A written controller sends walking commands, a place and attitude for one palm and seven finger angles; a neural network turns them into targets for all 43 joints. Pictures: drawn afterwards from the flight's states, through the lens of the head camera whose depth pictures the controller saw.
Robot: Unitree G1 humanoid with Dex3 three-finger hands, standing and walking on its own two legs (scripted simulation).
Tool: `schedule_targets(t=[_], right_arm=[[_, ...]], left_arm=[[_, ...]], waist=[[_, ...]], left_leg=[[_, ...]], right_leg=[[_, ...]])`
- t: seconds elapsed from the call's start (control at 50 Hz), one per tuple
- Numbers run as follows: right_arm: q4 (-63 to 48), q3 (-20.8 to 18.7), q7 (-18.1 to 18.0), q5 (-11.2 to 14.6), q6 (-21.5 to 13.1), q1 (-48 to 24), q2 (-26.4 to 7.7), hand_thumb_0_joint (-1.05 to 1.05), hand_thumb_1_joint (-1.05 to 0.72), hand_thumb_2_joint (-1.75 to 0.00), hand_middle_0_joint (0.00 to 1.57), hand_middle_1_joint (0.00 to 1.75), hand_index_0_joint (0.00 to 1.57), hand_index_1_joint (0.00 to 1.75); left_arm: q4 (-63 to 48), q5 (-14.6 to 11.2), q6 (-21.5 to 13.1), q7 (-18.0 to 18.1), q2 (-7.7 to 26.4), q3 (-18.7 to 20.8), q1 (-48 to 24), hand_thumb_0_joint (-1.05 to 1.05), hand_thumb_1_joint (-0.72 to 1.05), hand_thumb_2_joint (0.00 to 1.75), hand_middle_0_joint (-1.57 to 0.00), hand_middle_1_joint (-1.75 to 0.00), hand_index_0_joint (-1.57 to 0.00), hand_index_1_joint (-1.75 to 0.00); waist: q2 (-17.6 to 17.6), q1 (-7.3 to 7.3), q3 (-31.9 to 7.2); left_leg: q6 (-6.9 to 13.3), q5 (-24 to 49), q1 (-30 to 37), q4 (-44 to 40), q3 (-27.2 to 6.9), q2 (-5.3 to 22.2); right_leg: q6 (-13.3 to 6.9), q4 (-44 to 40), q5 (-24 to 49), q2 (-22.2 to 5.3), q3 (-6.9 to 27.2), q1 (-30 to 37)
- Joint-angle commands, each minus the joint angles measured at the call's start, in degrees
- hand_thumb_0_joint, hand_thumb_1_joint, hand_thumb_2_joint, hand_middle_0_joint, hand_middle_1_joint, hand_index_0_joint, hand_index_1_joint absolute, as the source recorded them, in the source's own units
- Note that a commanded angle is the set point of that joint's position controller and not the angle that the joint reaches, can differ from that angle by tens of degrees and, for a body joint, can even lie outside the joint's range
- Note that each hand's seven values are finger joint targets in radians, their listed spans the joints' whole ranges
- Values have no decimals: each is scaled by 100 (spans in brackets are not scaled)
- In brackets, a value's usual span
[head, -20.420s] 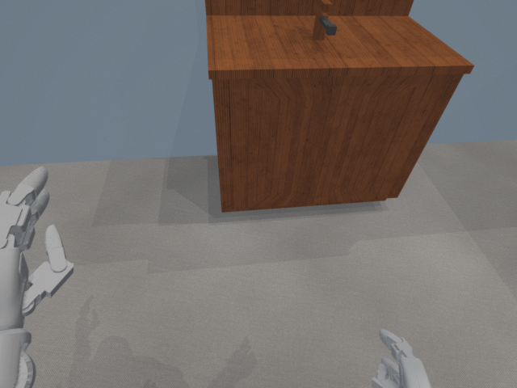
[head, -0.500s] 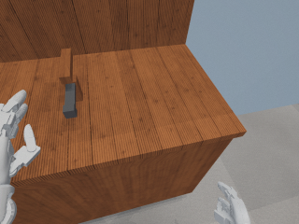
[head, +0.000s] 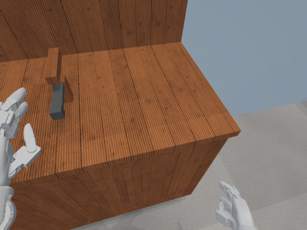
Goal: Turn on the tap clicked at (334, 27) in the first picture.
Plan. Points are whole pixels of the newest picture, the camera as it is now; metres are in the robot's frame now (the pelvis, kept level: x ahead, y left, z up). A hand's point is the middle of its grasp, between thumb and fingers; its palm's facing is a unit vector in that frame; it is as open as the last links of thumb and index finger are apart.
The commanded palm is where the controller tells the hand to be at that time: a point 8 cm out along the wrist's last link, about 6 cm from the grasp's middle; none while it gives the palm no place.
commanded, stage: shuffle to correct the standing spot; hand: left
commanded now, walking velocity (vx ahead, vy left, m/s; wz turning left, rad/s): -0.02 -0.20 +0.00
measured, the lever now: (57, 112) +0.36 +0.28 +0.10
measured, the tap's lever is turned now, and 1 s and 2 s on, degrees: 0 0 0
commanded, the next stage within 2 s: come to a stop and stand still in 0.30 s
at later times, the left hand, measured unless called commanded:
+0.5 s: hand (57, 154) +0.22 +0.21 +0.15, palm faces +0.33 -0.86 -0.40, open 7.4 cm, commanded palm +0.16 +0.25 +0.17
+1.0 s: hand (16, 157) +0.21 +0.28 +0.15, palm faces +0.39 -0.83 -0.40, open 7.4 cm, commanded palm +0.15 +0.30 +0.17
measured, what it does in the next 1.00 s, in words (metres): stands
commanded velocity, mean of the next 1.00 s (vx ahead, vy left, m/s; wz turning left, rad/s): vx -0.01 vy -0.07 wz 0.00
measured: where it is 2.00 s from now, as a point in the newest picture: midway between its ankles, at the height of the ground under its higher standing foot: outside the picture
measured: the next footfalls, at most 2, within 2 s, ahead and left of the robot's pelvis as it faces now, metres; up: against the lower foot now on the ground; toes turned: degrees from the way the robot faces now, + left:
none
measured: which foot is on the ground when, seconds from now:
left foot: down 0.00-1.00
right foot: down 0.00-1.00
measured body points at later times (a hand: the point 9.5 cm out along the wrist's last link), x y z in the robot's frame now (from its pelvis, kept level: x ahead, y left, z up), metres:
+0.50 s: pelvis +0.00 -0.04 -0.01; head +0.03 -0.03 +0.44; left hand +0.20 +0.25 +0.18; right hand +0.16 -0.28 -0.09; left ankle +0.03 +0.11 -0.74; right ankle -0.01 -0.10 -0.74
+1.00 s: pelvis -0.01 +0.02 +0.00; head +0.01 +0.04 +0.44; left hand +0.18 +0.32 +0.17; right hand +0.16 -0.20 -0.08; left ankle +0.03 +0.11 -0.74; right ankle -0.01 -0.10 -0.74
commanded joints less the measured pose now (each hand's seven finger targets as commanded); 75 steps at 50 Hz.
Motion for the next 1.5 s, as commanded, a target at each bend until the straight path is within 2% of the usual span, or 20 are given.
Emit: schedule_targets(t=[0.0, 0.26, 0.42, 0.52, 0.54, 0.56, 0.58, 0.62, 0.66, 0.7, 0.74, 0.76, 0.8, 0.86, 0.88, 1.0, 1.12, 1.16, 1.36, 1.48], right_arm=[[-894, -410, -83, -2, -263, -406, -812, 0, -90, -90, 20, 30, 20, 30], [-770, -452, -153, 25, -230, -349, -813, 0, -90, -90, 20, 30, 20, 30], [-735, -439, -151, -15, -223, -285, -828, 0, -90, -90, 20, 30, 20, 30], [-672, -374, -142, 8, -253, -339, -814, 0, -90, -90, 20, 30, 20, 30], [-225, -642, -252, -306, -697, 581, -932, 0, -90, -90, 20, 30, 20, 30], [-146, -525, -241, -3, -502, -78, -774, 0, -90, -90, 20, 30, 20, 30], [-360, -556, -124, -71, -535, -136, -914, 0, -90, -90, 20, 30, 20, 30], [-568, -584, 48, 1, -523, -54, -990, 0, -90, -90, 20, 30, 20, 30], [-724, -500, 250, 99, -481, -220, -852, 0, -90, -90, 20, 30, 20, 30], [-925, -468, 289, 75, -409, -333, -889, 0, -90, -90, 20, 30, 20, 30], [-960, -410, 162, 31, -374, -408, -833, 0, -90, -90, 20, 30, 20, 30], [-906, -381, 76, 28, -324, -441, -819, 0, -90, -90, 20, 30, 20, 30], [-973, -317, -71, -32, -338, -473, -732, 0, -90, -90, 20, 30, 20, 30], [-876, -269, -192, -83, -396, -542, -807, 0, -90, -90, 20, 30, 20, 30], [-832, -267, -205, -94, -428, -478, -810, 0, -90, -90, 20, 30, 20, 30], [-735, -276, -111, -59, -656, -346, -859, 0, -90, -90, 20, 30, 20, 30], [-693, -246, -57, -75, -593, -373, -862, 0, -90, -90, 20, 30, 20, 30], [-695, -219, -65, -61, -567, -458, -839, 0, -90, -90, 20, 30, 20, 30], [-720, -234, -70, -51, -505, -449, -786, 0, -90, -90, 20, 30, 20, 30], [-691, -266, -79, -66, -405, -392, -859, 0, -90, -90, 20, 30, 20, 30]], left_arm=[[-1318, -70, -382, 56, 1044, 769, -134, 0, 90, 90, -20, -30, -20, -30], [-1483, -195, -285, 71, 1247, 954, 87, 0, 90, 90, -20, -30, -20, -30], [-1448, -183, -330, 101, 1188, 960, 109, 0, 90, 90, -20, -30, -20, -30], [-1448, -125, -339, 204, 1107, 874, 137, 0, 90, 90, -20, -30, -20, -30], [-2124, 594, -888, 46, 5226, 3982, -5018, 0, 90, 90, -20, -30, -20, -30], [69, 118, -568, -25, 3166, 2467, -3400, 0, 90, 90, -20, -30, -20, -30], [159, 132, -530, -138, 1746, 1394, -2434, 0, 90, 90, -20, -30, -20, -30], [-37, 37, -512, -246, 1020, 756, -1077, 0, 90, 90, -20, -30, -20, -30], [-469, -11, -447, -254, 409, 274, -96, 0, 90, 90, -20, -30, -20, -30], [-977, 82, -384, -172, 777, 584, 117, 0, 90, 90, -20, -30, -20, -30], [-992, 62, -388, -67, 1139, 1011, 193, 0, 90, 90, -20, -30, -20, -30], [-1080, 59, -416, 54, 1578, 1443, 275, 0, 90, 90, -20, -30, -20, -30], [-1330, -22, -512, 86, 1339, 1318, 24, 0, 90, 90, -20, -30, -20, -30], [-1594, 41, -631, 167, 1429, 1324, -562, 0, 90, 90, -20, -30, -20, -30], [-1331, 57, -635, 170, 1206, 1141, -647, 0, 90, 90, -20, -30, -20, -30], [-1046, 249, -608, 113, 688, 447, -973, 0, 90, 90, -20, -30, -20, -30], [-870, 321, -573, 137, 689, 399, -895, 0, 90, 90, -20, -30, -20, -30], [-1013, 329, -584, 164, 928, 654, -822, 0, 90, 90, -20, -30, -20, -30], [-1341, 222, -571, 163, 977, 761, -418, 0, 90, 90, -20, -30, -20, -30], [-1199, 187, -549, 145, 827, 594, -294, 0, 90, 90, -20, -30, -20, -30]], waist=[[440, -59, -973], [139, -119, -965], [254, -113, -857], [185, -95, -929], [-1138, 148, 12], [171, -8, -239], [704, 27, -1027], [718, 54, -1473], [481, 96, -1753], [-53, 131, -1460], [-867, 76, -981], [-899, 81, -1004], [-446, -23, -831], [838, -18, -747], [959, -20, -745], [679, 2, -787], [473, 10, -619], [625, 25, -751], [640, 7, -1247], [589, -12, -1182]], left_leg=[[146, 320, 431, -175, -549, 650], [152, 303, 350, 605, -373, 467], [195, -94, 110, 600, -396, 420], [210, 372, 343, 469, -400, 315], [-32, 329, -388, 778, 634, -52], [-10, 670, -20, 278, 71, 139], [34, 1068, 746, 256, 43, 181], [311, 1484, 1121, 318, 103, 299], [467, 1921, 1150, 308, -130, 510], [358, 1365, 457, 266, -185, 541], [166, 56, 105, 441, -71, 186], [131, -98, 224, 429, -18, 74], [132, -214, 391, 221, -98, 31], [198, -145, 545, -397, -397, 330], [252, -344, 367, -562, -538, 434], [287, -884, 423, -855, -762, 553], [213, -1252, 106, -1025, -803, 516], [168, -871, 298, -1008, -765, 488], [5, 1666, 981, -334, -515, 402], [30, 1597, 862, -343, -556, 419]], right_leg=[[-56, -311, 890, -561, 500, -126], [-251, -166, 1034, -847, 785, -513], [-133, -238, 728, -845, 824, -453], [-66, -261, 1238, -914, 806, -194], [794, -987, 3254, -526, 881, -678], [-203, -35, 2833, -1207, 837, -464], [-89, 347, 2962, -919, 1105, -217], [508, 664, 3019, -726, 791, -141], [594, 1058, 2521, -557, 414, -13], [467, 582, 1510, -527, 368, 160], [217, -210, 791, -740, 740, -138], [27, -326, 572, -895, 877, -315], [-178, -423, 38, -916, 981, -626], [-82, -97, -29, -573, 662, -569], [-31, -12, -68, -478, 463, -377], [44, 3, -55, -338, 225, -233], [56, -121, -95, -320, 217, -192], [51, -44, 33, -305, 189, -178], [19, 48, 1173, -448, 116, 32], [22, -47, 1047, -464, 102, 39]])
